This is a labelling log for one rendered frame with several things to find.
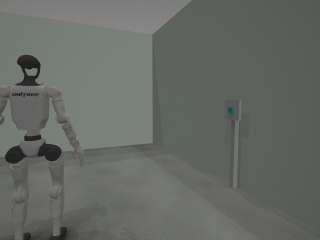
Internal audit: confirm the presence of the panel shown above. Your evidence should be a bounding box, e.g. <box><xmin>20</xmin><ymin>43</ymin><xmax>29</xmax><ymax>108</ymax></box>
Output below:
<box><xmin>224</xmin><ymin>100</ymin><xmax>242</xmax><ymax>189</ymax></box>

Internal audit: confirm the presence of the right robot shin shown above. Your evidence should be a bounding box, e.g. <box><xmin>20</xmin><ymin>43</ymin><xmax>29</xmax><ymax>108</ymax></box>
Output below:
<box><xmin>50</xmin><ymin>185</ymin><xmax>65</xmax><ymax>237</ymax></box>

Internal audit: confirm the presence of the robot right hand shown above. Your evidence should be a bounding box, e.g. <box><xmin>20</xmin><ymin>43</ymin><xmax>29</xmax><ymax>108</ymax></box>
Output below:
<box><xmin>71</xmin><ymin>145</ymin><xmax>85</xmax><ymax>167</ymax></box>

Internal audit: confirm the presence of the robot right upper arm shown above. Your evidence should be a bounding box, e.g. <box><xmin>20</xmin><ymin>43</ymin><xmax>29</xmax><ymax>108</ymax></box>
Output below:
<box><xmin>45</xmin><ymin>86</ymin><xmax>67</xmax><ymax>124</ymax></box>

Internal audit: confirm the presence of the robot right forearm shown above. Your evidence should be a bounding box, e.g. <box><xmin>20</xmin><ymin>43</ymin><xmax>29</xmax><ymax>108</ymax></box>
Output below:
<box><xmin>61</xmin><ymin>113</ymin><xmax>80</xmax><ymax>148</ymax></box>

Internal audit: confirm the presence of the humanoid robot head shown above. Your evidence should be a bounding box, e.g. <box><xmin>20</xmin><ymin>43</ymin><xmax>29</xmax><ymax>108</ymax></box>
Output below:
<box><xmin>15</xmin><ymin>55</ymin><xmax>42</xmax><ymax>86</ymax></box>

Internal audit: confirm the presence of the robot left upper arm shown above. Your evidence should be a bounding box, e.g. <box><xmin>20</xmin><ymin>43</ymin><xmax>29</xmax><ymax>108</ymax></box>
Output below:
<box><xmin>0</xmin><ymin>85</ymin><xmax>13</xmax><ymax>125</ymax></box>

